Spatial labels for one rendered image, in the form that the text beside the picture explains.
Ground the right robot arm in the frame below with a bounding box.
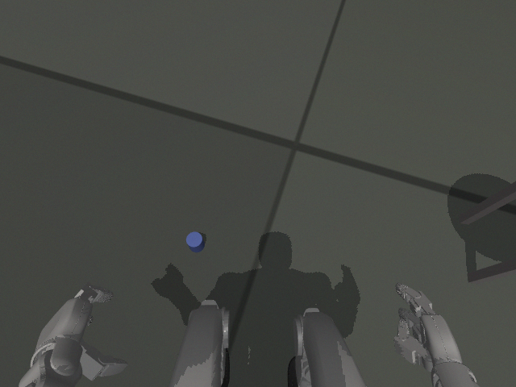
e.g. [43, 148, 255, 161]
[431, 362, 480, 387]

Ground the left robot hand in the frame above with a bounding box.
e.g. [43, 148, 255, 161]
[35, 282, 128, 381]

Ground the right robot hand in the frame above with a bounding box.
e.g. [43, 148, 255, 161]
[394, 283, 463, 372]

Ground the tin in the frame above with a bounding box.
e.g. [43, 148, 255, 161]
[186, 232, 205, 252]

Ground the left robot arm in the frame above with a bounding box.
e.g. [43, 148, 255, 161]
[19, 338, 83, 387]

